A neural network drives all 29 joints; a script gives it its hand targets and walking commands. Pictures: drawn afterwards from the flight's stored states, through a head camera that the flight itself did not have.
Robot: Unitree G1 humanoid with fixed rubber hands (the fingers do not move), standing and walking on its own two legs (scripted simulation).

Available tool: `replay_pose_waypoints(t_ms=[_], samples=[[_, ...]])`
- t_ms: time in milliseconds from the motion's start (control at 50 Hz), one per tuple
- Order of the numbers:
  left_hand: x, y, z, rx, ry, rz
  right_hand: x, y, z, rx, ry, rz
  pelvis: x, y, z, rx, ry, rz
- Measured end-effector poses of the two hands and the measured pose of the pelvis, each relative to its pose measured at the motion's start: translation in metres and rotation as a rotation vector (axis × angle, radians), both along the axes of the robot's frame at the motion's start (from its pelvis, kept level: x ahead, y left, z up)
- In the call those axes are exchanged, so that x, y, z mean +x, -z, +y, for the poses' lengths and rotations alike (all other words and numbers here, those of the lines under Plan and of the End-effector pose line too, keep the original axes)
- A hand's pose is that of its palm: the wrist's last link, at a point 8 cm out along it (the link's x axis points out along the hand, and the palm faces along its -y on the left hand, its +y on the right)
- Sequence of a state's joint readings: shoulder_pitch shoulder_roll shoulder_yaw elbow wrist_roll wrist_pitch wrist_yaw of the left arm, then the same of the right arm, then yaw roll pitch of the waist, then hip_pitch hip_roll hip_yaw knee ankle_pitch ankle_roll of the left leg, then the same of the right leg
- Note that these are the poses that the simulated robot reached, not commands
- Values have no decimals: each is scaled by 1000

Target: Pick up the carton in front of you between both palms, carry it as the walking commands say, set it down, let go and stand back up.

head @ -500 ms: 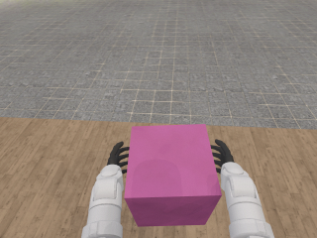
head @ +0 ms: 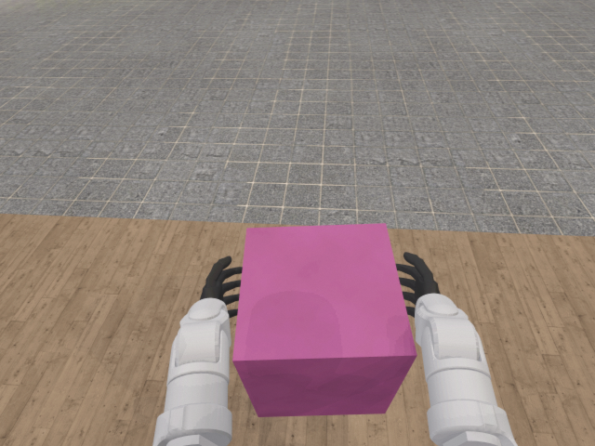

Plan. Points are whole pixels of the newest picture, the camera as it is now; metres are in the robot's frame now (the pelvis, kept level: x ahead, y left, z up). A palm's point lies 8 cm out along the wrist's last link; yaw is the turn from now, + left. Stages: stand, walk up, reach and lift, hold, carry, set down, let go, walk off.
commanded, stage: reach and lift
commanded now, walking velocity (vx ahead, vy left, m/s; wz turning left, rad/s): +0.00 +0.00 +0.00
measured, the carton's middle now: (318, 325) +0.31 +0.00 -0.05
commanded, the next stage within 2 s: hold in 0.50 s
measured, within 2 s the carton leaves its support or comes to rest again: neither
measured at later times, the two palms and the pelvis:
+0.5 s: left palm (213, 304) +0.30 +0.15 +0.04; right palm (427, 299) +0.30 -0.15 +0.04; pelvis +0.01 +0.00 +0.00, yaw +0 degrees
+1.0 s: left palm (208, 307) +0.29 +0.15 +0.05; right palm (431, 302) +0.29 -0.15 +0.05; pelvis +0.00 +0.00 +0.00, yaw +0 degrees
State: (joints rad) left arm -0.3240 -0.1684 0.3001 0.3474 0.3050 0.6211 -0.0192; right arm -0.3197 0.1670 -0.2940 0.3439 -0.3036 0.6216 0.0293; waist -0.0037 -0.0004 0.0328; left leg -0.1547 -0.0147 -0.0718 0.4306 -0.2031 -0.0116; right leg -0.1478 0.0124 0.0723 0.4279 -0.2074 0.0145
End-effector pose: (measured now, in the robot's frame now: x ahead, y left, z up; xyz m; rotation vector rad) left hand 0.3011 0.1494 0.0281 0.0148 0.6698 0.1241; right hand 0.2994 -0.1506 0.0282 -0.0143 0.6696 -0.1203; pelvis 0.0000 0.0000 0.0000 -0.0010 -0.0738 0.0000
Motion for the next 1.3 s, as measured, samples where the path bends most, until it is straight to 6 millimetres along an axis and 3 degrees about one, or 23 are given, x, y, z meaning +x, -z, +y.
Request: replay_pose_waypoints(t_ms=[360,680,980,1300], samples=[[1,-7,0,23,13,7,2,-7,0,-22,-18,7,14,-4,-1,0,-3,-17],[-9,-25,0,20,8,-29,-7,-26,1,-20,-15,-29,10,-5,-1,1,-3,-47],[-14,-24,1,2,-4,-12,-12,-24,1,-1,-5,-12,-2,-3,-1,1,-1,-66],[-9,-24,0,13,4,-10,-8,-24,1,-11,-12,-10,5,-4,-1,0,-1,-61]])
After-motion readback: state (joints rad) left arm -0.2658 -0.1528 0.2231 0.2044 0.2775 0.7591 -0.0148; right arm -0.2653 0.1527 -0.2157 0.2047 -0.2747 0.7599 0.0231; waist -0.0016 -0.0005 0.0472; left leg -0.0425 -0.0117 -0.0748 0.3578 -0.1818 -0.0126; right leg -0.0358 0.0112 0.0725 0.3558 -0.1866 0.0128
